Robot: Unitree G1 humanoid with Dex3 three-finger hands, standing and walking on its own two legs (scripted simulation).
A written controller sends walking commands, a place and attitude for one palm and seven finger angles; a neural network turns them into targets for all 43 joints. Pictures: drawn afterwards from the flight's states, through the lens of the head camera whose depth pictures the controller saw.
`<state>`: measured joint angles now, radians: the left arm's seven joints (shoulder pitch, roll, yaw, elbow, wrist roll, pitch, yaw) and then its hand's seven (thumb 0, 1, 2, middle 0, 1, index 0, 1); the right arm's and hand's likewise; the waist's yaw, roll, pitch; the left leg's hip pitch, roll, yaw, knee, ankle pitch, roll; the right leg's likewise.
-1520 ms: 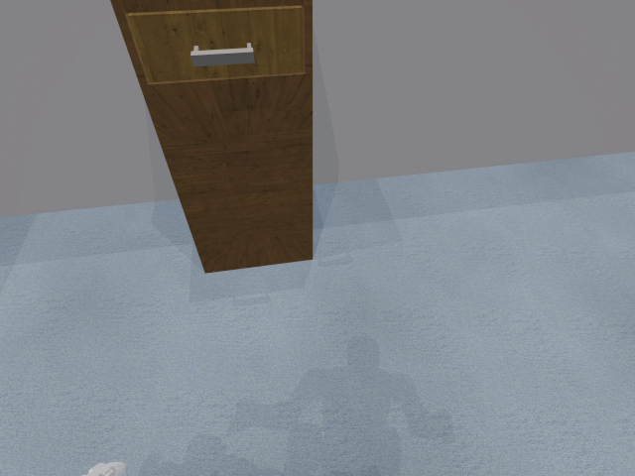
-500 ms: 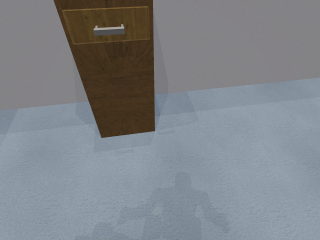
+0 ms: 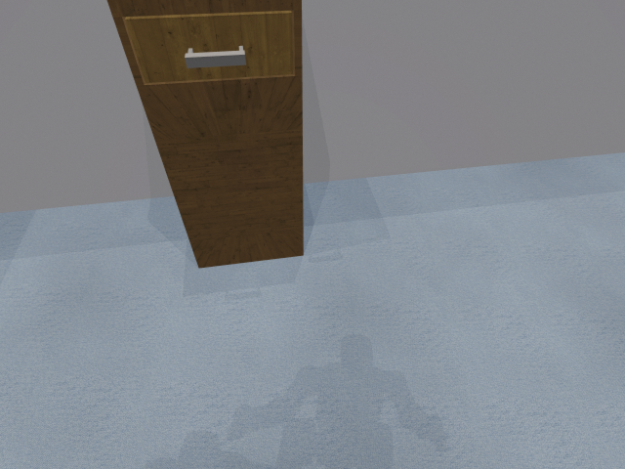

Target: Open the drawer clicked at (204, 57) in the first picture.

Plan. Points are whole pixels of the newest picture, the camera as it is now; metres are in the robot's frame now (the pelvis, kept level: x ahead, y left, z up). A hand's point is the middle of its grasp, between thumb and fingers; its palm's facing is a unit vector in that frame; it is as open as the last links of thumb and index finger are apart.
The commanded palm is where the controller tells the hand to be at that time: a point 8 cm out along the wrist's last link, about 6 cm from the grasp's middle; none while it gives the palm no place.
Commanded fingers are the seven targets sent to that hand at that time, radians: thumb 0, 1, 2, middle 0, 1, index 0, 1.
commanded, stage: walk to a spot facing it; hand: left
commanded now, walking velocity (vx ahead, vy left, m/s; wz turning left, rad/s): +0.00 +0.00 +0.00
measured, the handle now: (216, 55) +0.99 +0.30 +0.09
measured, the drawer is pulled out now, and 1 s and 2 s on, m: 0.00 0.00 0.00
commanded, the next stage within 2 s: turn to face it in 0.56 s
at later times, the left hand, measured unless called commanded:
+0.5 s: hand out of the picture +0.08 +0.16 -0.18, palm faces -0.08 -0.98 -0.19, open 7.3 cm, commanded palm none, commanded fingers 0.00 0.90 0.90 -0.20 -0.30 -0.20 -0.30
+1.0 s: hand (217, 357) +0.34 +0.19 -0.18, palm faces -0.13 -0.97 -0.19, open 7.3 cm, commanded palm none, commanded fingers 0.00 0.90 0.90 -0.20 -0.30 -0.20 -0.30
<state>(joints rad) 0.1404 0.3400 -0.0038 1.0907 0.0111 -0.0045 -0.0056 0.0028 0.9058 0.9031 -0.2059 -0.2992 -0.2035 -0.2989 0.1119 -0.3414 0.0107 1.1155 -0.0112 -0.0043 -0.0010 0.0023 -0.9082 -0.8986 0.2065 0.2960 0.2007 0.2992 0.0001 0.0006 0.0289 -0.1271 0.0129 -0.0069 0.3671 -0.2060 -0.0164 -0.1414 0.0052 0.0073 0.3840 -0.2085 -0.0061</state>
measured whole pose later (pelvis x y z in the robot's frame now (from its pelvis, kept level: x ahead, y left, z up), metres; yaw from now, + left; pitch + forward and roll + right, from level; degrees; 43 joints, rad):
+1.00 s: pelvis +0.23 +0.02 -0.01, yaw -10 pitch -1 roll -1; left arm 0.20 0.19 0.06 0.99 0.02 0.01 0.02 0.00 0.91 0.90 -0.20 -0.30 -0.20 -0.30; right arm 0.22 -0.17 -0.04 1.02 -0.02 0.00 -0.02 -0.02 -0.95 -0.90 0.21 0.30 0.20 0.30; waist -0.01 -0.03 0.03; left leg -0.32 -0.03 0.07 0.49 -0.16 0.08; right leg -0.43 -0.05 -0.04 0.99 -0.43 0.04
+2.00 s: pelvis +0.31 +0.03 +0.00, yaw +10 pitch -1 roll +0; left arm 0.27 0.19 0.04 1.06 0.03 0.02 -0.03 0.00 0.91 0.90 -0.20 -0.30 -0.20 -0.30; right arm 0.31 -0.17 -0.04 1.06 -0.03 -0.02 -0.02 -0.01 -0.93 -0.90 0.21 0.30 0.20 0.30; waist -0.01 -0.02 0.03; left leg -0.05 0.01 0.06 0.38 -0.30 0.01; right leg -0.39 -0.09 -0.07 0.73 -0.33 0.04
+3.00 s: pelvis +0.51 +0.01 -0.02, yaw +10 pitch -1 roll +1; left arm 0.17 0.17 0.04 0.99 0.03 0.01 0.03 0.00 0.91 0.90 -0.20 -0.30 -0.20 -0.30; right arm 0.18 -0.20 -0.07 1.05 -0.02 0.07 -0.02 0.00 -0.92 -0.90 0.20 0.30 0.20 0.30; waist -0.01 0.06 0.08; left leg -0.35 0.05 0.06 0.80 -0.48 -0.02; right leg -0.29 -0.05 -0.07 0.61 -0.31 -0.01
